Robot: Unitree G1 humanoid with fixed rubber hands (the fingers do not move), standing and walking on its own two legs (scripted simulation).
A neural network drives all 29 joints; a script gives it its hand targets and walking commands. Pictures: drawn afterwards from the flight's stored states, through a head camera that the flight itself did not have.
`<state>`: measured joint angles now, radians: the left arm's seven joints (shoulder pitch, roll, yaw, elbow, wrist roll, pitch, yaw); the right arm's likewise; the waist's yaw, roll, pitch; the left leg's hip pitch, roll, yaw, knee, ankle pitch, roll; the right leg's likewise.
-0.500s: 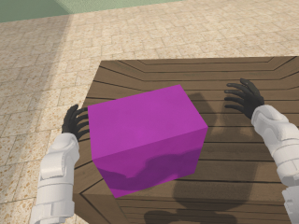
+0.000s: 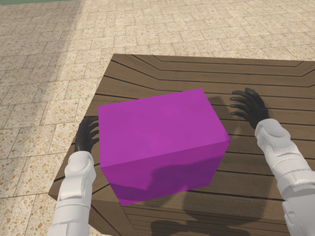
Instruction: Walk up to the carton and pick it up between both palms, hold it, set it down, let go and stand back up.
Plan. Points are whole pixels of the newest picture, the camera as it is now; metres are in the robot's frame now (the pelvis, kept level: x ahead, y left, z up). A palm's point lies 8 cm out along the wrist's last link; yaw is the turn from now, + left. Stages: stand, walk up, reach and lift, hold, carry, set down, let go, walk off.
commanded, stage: reach and lift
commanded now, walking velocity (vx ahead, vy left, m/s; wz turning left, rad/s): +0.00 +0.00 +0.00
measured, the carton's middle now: (159, 150) +0.34 +0.07 +0.02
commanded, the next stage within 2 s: none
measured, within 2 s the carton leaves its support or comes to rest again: leaves its support in 1.82 s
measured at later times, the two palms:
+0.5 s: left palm (90, 145) +0.31 +0.24 +0.07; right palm (234, 119) +0.41 -0.12 +0.10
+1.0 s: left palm (100, 140) +0.32 +0.22 +0.07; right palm (238, 123) +0.41 -0.13 +0.08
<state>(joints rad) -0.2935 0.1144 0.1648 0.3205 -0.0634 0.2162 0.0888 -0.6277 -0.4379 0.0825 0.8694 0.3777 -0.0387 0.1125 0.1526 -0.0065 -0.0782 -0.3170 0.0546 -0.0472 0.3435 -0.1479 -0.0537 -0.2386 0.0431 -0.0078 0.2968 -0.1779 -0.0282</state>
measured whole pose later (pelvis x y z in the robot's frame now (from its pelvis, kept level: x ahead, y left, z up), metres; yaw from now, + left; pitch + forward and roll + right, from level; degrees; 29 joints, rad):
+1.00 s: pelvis -0.01 +0.00 +0.00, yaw -1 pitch +7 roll -1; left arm -0.47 0.01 0.21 0.57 0.01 0.11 0.14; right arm -0.69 -0.27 0.10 0.94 0.29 -0.08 -0.01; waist 0.15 0.02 -0.08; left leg -0.32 0.06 -0.02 0.32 -0.12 -0.05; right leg -0.26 0.05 0.00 0.30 -0.16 -0.03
